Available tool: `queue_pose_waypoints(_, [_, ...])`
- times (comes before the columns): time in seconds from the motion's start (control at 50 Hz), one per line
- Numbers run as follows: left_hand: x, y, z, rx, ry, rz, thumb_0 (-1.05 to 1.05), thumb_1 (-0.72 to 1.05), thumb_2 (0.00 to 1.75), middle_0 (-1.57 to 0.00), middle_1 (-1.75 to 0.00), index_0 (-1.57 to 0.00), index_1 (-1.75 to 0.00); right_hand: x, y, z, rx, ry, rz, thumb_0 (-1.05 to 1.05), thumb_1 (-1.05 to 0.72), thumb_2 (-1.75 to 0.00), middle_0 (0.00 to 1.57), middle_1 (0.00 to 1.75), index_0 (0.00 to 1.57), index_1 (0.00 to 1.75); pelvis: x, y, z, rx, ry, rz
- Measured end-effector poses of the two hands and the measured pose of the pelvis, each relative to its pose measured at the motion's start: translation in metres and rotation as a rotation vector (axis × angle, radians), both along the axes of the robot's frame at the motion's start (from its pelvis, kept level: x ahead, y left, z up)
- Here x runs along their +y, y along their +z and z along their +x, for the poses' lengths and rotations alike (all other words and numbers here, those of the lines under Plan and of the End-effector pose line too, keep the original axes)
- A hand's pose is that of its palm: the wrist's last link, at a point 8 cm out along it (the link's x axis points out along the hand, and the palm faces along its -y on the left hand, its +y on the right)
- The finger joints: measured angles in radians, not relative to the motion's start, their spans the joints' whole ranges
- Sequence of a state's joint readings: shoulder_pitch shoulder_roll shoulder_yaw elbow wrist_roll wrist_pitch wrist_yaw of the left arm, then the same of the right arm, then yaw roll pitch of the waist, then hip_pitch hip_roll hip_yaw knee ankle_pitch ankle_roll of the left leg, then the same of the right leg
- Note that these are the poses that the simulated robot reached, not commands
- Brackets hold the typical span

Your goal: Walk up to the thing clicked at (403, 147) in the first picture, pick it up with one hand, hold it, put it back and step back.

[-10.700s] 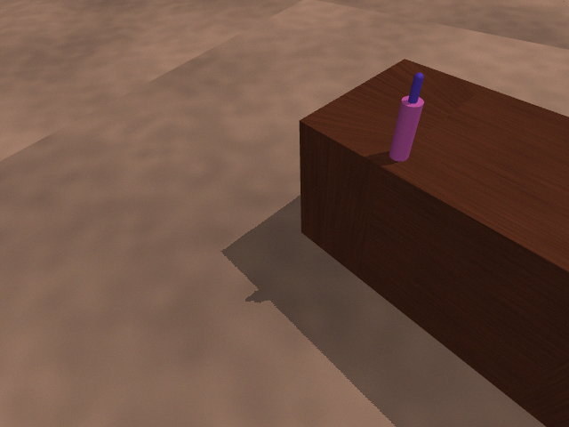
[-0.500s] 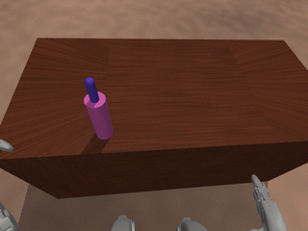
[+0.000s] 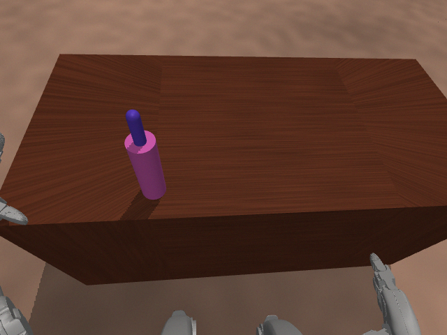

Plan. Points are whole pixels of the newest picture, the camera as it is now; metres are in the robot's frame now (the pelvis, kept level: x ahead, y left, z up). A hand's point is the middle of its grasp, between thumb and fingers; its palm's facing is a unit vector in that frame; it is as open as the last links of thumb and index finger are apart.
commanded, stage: go down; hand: left
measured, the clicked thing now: (145, 157) +0.45 +0.17 +0.02
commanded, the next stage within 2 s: approach in 0.04 s
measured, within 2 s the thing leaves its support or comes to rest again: neither
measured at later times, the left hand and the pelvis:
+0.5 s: hand (71, 178) +0.40 +0.29 +0.02, palm faces +0.07 -0.99 +0.07, open 17.7 cm; pelvis +0.00 +0.00 -0.01, yaw +0 degrees
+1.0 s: hand (134, 170) +0.44 +0.19 -0.02, palm faces +0.09 -1.00 +0.02, open 17.5 cm; pelvis -0.02 +0.00 -0.04, yaw -2 degrees
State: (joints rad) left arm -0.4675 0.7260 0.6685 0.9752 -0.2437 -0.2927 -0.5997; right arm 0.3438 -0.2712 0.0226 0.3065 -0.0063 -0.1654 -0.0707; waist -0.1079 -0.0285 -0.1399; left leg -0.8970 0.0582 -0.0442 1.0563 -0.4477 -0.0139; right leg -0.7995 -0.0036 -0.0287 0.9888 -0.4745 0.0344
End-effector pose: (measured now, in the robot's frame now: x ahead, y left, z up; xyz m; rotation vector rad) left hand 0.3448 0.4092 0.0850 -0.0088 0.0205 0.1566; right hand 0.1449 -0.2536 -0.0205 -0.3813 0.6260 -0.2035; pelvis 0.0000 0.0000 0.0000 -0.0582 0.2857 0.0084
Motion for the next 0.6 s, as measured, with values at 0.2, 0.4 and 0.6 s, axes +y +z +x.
queue_pose_waypoints(0.2, [-0.002, 0.002, 0.009, 0.014, -0.012, -0.003, -0.01, -0.6, 0.05, -0.07, -0.07, -0.07, -0.07, 0.001, -0.002, -0.003, 0.016, -0.017, 0.003, -0.01, 0.51, -0.05, 0.06, 0.06, 0.06, 0.06, 0.003, 0.001, 0.003, 0.003, -0.005, -0.001])
queue_pose_waypoints(0.4, [-0.028, -0.031, 0.017, 0.051, -0.048, -0.04, -0.01, -0.6, 0.05, -0.06, -0.07, -0.05, -0.07, 0.01, 0.0, 0.005, -0.01, 0.031, 0.011, -0.01, 0.53, -0.05, 0.05, 0.06, 0.06, 0.06, 0.004, -0.004, 0.0, 0.022, -0.004, 0.0])
queue_pose_waypoints(0.6, [-0.1, -0.095, 0.05, 0.06, -0.103, -0.083, -0.01, -0.61, 0.04, -0.06, -0.06, -0.06, -0.06, -0.002, 0.016, -0.002, -0.046, 0.044, -0.069, -0.01, 0.54, -0.04, 0.06, 0.06, 0.06, 0.06, 0.001, -0.02, -0.008, 0.062, -0.014, -0.002])
